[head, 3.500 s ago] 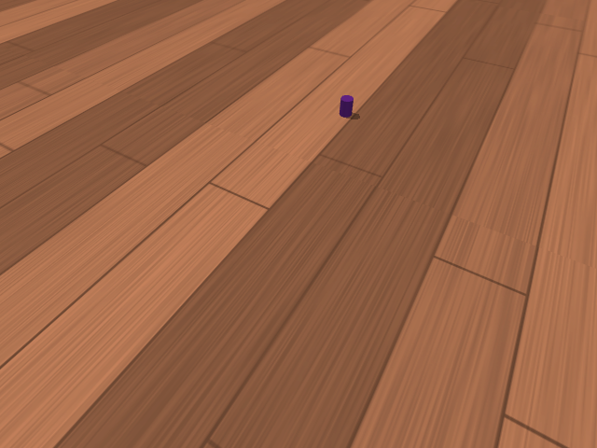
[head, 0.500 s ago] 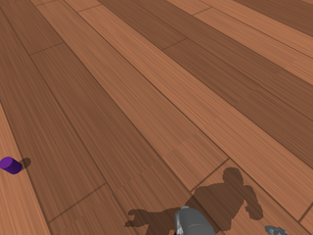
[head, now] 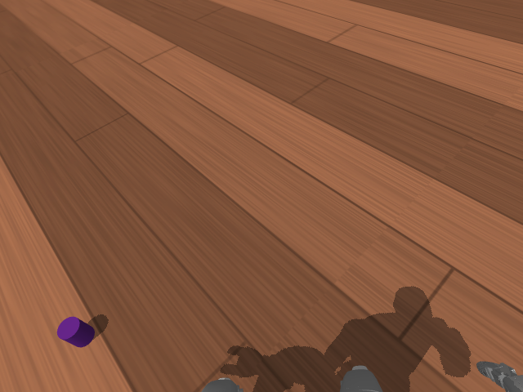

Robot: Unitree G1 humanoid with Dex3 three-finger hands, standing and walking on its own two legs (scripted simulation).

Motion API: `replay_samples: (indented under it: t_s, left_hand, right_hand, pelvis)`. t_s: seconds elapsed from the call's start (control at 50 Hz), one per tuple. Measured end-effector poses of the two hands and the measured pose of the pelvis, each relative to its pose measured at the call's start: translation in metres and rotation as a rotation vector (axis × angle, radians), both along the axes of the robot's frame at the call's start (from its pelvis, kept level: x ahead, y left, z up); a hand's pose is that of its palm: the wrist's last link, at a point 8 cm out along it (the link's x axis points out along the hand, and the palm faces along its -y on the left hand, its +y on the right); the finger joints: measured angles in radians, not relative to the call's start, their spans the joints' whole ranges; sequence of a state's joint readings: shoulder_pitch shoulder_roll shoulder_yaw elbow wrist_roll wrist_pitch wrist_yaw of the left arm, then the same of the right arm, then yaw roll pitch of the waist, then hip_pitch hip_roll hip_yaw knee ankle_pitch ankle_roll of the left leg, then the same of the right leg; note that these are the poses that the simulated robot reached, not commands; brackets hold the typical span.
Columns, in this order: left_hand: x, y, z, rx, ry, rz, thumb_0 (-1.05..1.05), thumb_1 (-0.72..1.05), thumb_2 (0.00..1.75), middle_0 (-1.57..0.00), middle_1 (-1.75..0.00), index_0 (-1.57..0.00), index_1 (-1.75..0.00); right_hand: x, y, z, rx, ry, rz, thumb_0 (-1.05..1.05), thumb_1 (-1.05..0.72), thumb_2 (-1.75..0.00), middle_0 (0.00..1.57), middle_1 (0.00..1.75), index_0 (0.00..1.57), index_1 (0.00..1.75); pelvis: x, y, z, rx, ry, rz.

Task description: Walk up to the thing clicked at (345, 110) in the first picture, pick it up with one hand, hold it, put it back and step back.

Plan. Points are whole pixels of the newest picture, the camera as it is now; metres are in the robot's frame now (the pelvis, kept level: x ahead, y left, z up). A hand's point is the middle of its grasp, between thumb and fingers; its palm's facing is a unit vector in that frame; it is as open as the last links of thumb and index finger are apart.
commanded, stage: walk up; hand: left
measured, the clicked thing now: (76, 332) +0.44 +0.75 -0.67
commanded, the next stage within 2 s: none
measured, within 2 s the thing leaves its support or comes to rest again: neither
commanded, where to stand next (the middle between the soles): -0.01 +0.69 m, yaw -21 degrees
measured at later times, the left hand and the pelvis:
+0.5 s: hand out of the picture +0.14 +0.48 -0.09, palm faces -0.09 -0.81 -0.58, open 7.4 cm; pelvis +0.00 +0.20 +0.02, yaw -6 degrees
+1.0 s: hand out of the picture +0.10 +0.72 -0.12, palm faces -0.24 -0.82 -0.52, open 7.4 cm; pelvis -0.03 +0.45 +0.02, yaw -12 degrees
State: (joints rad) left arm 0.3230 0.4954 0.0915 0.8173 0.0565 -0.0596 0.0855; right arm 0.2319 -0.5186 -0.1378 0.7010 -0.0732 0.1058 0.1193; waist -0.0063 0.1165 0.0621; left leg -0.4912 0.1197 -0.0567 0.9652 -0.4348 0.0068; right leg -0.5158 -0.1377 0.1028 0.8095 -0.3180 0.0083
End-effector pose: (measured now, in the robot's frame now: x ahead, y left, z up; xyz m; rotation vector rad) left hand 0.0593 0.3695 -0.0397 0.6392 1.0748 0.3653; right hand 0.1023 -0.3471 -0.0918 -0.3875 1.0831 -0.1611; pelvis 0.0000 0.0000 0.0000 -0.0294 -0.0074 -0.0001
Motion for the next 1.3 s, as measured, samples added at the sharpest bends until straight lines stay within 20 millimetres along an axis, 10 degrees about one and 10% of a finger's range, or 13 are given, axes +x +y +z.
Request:
replay_samples:
  t_s: [0.08, 0.22, 0.36, 0.64, 0.8, 1.02, 1.14, 1.3]
  left_hand:
    - [0.02, 0.054, -0.026, 0.006, 0.038, 0.008, 0.0, 0.89, 0.9, -0.21, -0.3, -0.21, -0.3]
    - [0.061, 0.062, -0.026, -0.128, 0.082, -0.088, 0.0, 0.9, 0.9, -0.2, -0.3, -0.2, -0.3]
    - [0.086, 0.082, -0.025, -0.144, 0.056, -0.179, 0.0, 0.89, 0.9, -0.21, -0.3, -0.21, -0.3]
    - [0.055, 0.242, 0.012, -0.014, -0.024, -0.153, 0.0, 0.89, 0.89, -0.21, -0.3, -0.21, -0.3]
    - [0.049, 0.377, -0.025, 0.031, 0.019, -0.115, 0.0, 0.89, 0.9, -0.21, -0.3, -0.21, -0.3]
    - [0.043, 0.391, -0.034, -0.149, 0.124, -0.188, 0.0, 0.9, 0.9, -0.2, -0.3, -0.2, -0.3]
    - [0.029, 0.414, -0.028, -0.135, 0.111, -0.256, 0.0, 0.89, 0.89, -0.21, -0.3, -0.21, -0.3]
    - [0.022, 0.495, 0.008, -0.063, -0.014, -0.241, 0.0, 0.89, 0.89, -0.21, -0.3, -0.21, -0.3]
  right_hand:
    - [-0.032, 0.042, 0.005, -0.065, 0.025, -0.053, 0.0, -0.9, -0.89, 0.2, 0.3, 0.2, 0.3]
    - [-0.091, 0.115, 0.025, -0.036, 0.14, -0.18, 0.0, -0.9, -0.89, 0.2, 0.3, 0.21, 0.3]
    - [-0.102, 0.169, -0.002, 0.015, 0.134, -0.238, 0.0, -0.9, -0.89, 0.2, 0.3, 0.21, 0.3]
    - [-0.038, 0.279, -0.005, 0.045, -0.05, -0.128, 0.0, -0.9, -0.89, 0.2, 0.3, 0.21, 0.3]
    - [-0.077, 0.374, -0.008, -0.04, -0.013, -0.158, 0.0, -0.9, -0.89, 0.2, 0.3, 0.2, 0.3]
    - [-0.167, 0.483, 0.01, 0.015, 0.143, -0.291, 0.0, -0.9, -0.89, 0.21, 0.3, 0.21, 0.3]
    - [-0.172, 0.52, -0.016, 0.047, 0.114, -0.319, 0.0, -0.9, -0.89, 0.2, 0.3, 0.21, 0.3]
    - [-0.162, 0.579, -0.016, 0.082, 0.047, -0.263, 0.0, -0.9, -0.89, 0.2, 0.3, 0.21, 0.3]
  pelvis:
    - [0.001, 0.045, -0.008, 0.023, -0.007, -0.038]
    - [0.008, 0.098, 0.023, 0.012, 0.018, -0.063]
    - [0.014, 0.148, 0.014, 0.011, 0.005, -0.128]
    - [-0.005, 0.274, 0.008, 0.028, -0.031, -0.143]
    - [-0.021, 0.379, -0.017, 0.022, -0.047, -0.194]
    - [-0.035, 0.453, 0.019, 0.013, -0.004, -0.219]
    - [-0.052, 0.495, 0.01, -0.017, -0.028, -0.255]
    - [-0.072, 0.561, 0.017, 0.031, -0.038, -0.246]
